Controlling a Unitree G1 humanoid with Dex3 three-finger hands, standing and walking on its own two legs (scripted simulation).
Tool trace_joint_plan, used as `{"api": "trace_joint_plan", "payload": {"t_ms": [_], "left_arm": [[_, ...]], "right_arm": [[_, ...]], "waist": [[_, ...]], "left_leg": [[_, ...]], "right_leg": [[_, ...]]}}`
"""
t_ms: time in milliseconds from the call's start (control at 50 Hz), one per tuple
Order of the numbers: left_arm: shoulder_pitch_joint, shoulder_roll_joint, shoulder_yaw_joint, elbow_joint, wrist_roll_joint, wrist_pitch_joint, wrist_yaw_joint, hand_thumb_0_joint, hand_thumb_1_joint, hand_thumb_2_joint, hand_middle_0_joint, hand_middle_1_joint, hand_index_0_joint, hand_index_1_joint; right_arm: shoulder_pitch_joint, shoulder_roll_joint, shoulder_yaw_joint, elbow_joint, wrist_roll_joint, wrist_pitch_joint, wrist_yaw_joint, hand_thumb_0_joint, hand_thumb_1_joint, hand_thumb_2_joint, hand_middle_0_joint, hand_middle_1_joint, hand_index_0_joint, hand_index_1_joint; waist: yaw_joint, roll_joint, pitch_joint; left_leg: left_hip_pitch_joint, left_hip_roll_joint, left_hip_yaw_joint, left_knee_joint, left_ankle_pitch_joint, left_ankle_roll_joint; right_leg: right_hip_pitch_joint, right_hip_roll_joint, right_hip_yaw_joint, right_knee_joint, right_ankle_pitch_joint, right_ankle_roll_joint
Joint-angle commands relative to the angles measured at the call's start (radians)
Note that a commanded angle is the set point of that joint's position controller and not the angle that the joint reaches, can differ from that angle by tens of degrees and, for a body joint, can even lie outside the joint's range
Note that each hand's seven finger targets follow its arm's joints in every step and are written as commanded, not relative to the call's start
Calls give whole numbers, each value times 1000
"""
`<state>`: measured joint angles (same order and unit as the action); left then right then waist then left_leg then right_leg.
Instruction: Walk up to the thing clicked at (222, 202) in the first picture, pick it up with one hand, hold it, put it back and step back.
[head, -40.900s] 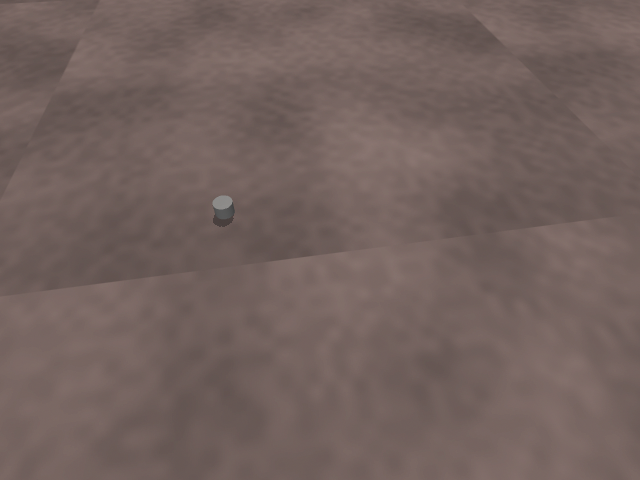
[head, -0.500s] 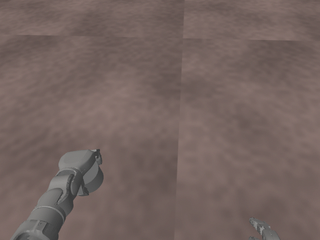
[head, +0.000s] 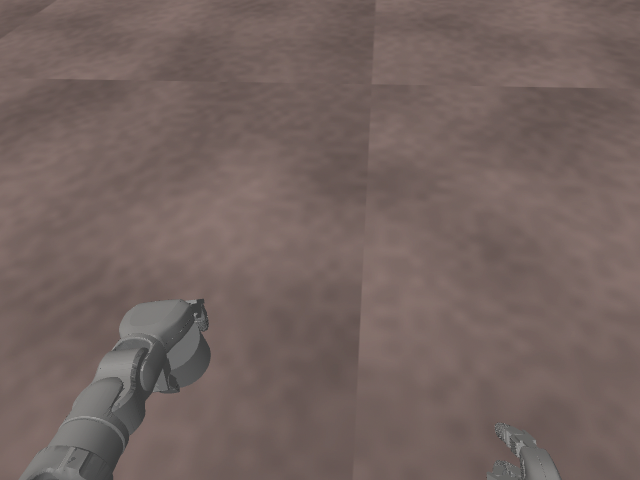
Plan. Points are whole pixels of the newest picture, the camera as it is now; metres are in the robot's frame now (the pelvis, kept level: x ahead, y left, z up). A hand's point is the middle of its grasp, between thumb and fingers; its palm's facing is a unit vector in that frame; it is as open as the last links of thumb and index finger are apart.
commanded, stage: hold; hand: left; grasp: from above
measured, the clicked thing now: (176, 351) +0.31 +0.22 -0.06
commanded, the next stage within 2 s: crouch in 0.78 s
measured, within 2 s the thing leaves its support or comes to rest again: neither
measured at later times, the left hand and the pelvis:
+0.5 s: hand (170, 353) +0.29 +0.22 -0.03, palm faces -0.45 -0.06 -0.89, open 10.8 cm; pelvis +0.00 +0.00 +0.00, yaw +0 degrees
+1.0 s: hand (172, 345) +0.30 +0.22 -0.03, palm faces -0.44 -0.06 -0.90, open 10.8 cm; pelvis +0.01 +0.00 +0.00, yaw +0 degrees
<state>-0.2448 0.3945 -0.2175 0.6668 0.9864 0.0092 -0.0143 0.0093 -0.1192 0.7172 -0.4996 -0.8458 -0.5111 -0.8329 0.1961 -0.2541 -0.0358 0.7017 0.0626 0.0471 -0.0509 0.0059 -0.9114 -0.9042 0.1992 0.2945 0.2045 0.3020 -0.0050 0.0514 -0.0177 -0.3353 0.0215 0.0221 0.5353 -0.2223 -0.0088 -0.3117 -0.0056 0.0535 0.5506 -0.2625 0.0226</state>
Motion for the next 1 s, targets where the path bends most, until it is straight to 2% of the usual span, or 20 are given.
{"api": "trace_joint_plan", "payload": {"t_ms": [0, 60, 80, 140, 220, 260, 320, 360, 400, 460, 540, 620, 640, 660, 740, 840, 860, 880, 940, 980], "left_arm": [[-344, 210, 107, -207, 0, -3, 37, 0, 473, 962, -779, -1058, -831, -1006], [-354, 218, 109, -226, -1, -6, 27, 0, 451, 963, -753, -1078, -807, -1023], [-352, 227, 119, -228, -4, -7, 24, 0, 445, 964, -751, -1075, -803, -1021], [-352, 207, 98, -246, -7, -5, 11, 0, 471, 933, -759, -1072, -819, -1011], [-343, 209, 100, -260, -14, -8, 3, 0, 445, 942, -751, -1057, -804, -1003], [-312, 221, 118, -233, -10, -5, 5, 0, 437, 924, -749, -1051, -804, -995], [-352, 218, 110, -250, -5, -10, 6, 0, 441, 951, -763, -1051, -812, -1002], [-377, 244, 130, -277, -4, -15, 11, 0, 444, 958, -762, -1053, -811, -1003], [-362, 214, 108, -282, -8, -17, 10, 0, 458, 963, -780, -1046, -828, -998], [-353, 232, 130, -280, -8, -13, 19, 0, 457, 964, -781, -1044, -827, -997], [-376, 231, 119, -258, 1, -11, 20, 0, 433, 940, -766, -1022, -811, -976], [-330, 216, 116, -254, -9, -7, 13, 0, 457, 951, -769, -1047, -820, -995], [-289, 193, 100, -220, -14, -4, 10, 0, 469, 948, -781, -1049, -832, -998], [-317, 190, 89, -254, -15, -8, 6, 0, 477, 953, -784, -1046, -835, -995], [-300, 217, 118, -259, -5, -12, 12, 0, 419, 952, -761, -1012, -801, -972], [-390, 238, 129, -281, 1, -15, 30, 0, 434, 959, -763, -1038, -809, -991], [-392, 237, 130, -264, 2, -13, 34, 0, 475, 879, -763, -1090, -839, -1012], [-385, 236, 130, -272, 1, -13, 36, 0, 395, 906, -683, -1063, -759, -995], [-301, 186, 100, -208, 3, -9, 36, 0, 374, 962, -700, -1057, -746, -1011], [-287, 196, 108, -192, 13, -11, 36, 0, 369, 956, -701, -1052, -746, -1007]], "right_arm": [[-92, -131, -35, -137, -1, -47, -10, 0, -907, -901, 199, 300, 200, 300], [-95, -132, -34, -142, 1, -48, -11, 0, -907, -901, 199, 300, 199, 300], [-99, -128, -32, -142, 2, -49, -11, 0, -906, -901, 199, 300, 199, 300], [-106, -124, -28, -148, 4, -50, -14, 0, -907, -901, 199, 300, 199, 300], [-119, -125, -26, -156, 5, -49, -16, 0, -907, -902, 199, 300, 199, 300], [-126, -124, -26, -156, 4, -49, -16, 0, -909, -902, 199, 300, 199, 300], [-118, -121, -23, -154, 3, -48, -18, 0, -911, -903, 199, 300, 199, 300], [-113, -122, -25, -147, 4, -47, -20, 0, -910, -903, 199, 300, 199, 300], [-125, -118, -25, -151, 4, -46, -20, 0, -910, -904, 199, 300, 199, 300], [-123, -122, -27, -145, 3, -44, -21, 0, -908, -903, 199, 300, 199, 300], [-116, -120, -28, -137, 3, -40, -22, 0, -910, -903, 199, 300, 199, 300], [-119, -119, -30, -143, 5, -39, -22, 0, -906, -902, 199, 300, 199, 300], [-123, -119, -28, -144, 5, -38, -20, 0, -909, -903, 199, 300, 199, 300], [-130, -119, -30, -151, 5, -38, -21, 0, -907, -902, 199, 300, 199, 300], [-123, -120, -30, -155, 6, -32, -20, 0, -910, -903, 199, 300, 199, 300], [-110, -123, -34, -140, 5, -30, -23, 0, -910, -903, 199, 300, 199, 300], [-107, -122, -33, -135, 3, -30, -24, 0, -930, -915, 200, 301, 200, 301], [-111, -122, -31, -137, 4, -32, -23, 0, -884, -897, 201, 301, 201, 301], [-114, -119, -35, -139, 4, -29, -19, 0, -893, -900, 200, 300, 201, 300], [-112, -118, -37, -139, 4, -25, -19, 0, -895, -901, 200, 300, 200, 300]], "waist": [[2, -20, -226], [5, -28, -238], [19, -18, -232], [6, -40, -240], [16, -29, -211], [20, -38, -202], [6, -48, -215], [14, -21, -250], [16, -24, -251], [18, -19, -255], [9, -22, -247], [20, -27, -251], [21, -49, -223], [16, -34, -227], [24, -26, -231], [10, -19, -268], [9, -25, -269], [11, -28, -267], [14, -52, -219], [14, -74, -220]], "left_leg": [[160, -27, 6, -78, 84, 15], [170, -23, 0, -86, 83, 16], [159, -26, 1, -88, 87, 15], [176, -30, 13, -83, 105, 22], [169, -24, 3, -104, 69, 15], [163, -27, 4, -106, 65, 17], [173, -31, 12, -96, 84, 22], [190, -33, 14, -91, 111, 21], [201, -33, 15, -92, 128, 20], [205, -33, 16, -95, 133, 20], [202, -33, 18, -91, 144, 22], [206, -36, 21, -94, 154, 23], [192, -33, 15, -99, 148, 21], [199, -33, 18, -102, 141, 20], [196, -34, 14, -104, 140, 18], [223, -34, 19, -90, 184, 21], [225, -34, 20, -88, 190, 22], [223, -34, 20, -88, 184, 22], [199, -35, 18, -95, 164, 23], [187, -40, 20, -88, 176, 26]], "right_leg": [[16, 41, -32, -109, 78, -29], [24, 43, -33, -112, 76, -29], [33, 42, -34, -114, 75, -30], [36, 39, -29, -123, 98, -23], [24, 42, -35, -130, 55, -30], [33, 40, -35, -135, 49, -29], [29, 37, -29, -136, 75, -23], [39, 37, -28, -130, 101, -24], [45, 38, -31, -130, 115, -25], [53, 36, -31, -131, 122, -25], [50, 36, -31, -132, 138, -23], [60, 33, -30, -139, 148, -22], [60, 38, -36, -138, 134, -25], [52, 37, -34, -141, 129, -26], [63, 37, -36, -138, 123, -29], [64, 36, -32, -130, 179, -23], [64, 35, -32, -133, 187, -22], [64, 35, -32, -135, 180, -22], [57, 34, -36, -140, 158, -24], [61, 29, -34, -139, 179, -18]]}}
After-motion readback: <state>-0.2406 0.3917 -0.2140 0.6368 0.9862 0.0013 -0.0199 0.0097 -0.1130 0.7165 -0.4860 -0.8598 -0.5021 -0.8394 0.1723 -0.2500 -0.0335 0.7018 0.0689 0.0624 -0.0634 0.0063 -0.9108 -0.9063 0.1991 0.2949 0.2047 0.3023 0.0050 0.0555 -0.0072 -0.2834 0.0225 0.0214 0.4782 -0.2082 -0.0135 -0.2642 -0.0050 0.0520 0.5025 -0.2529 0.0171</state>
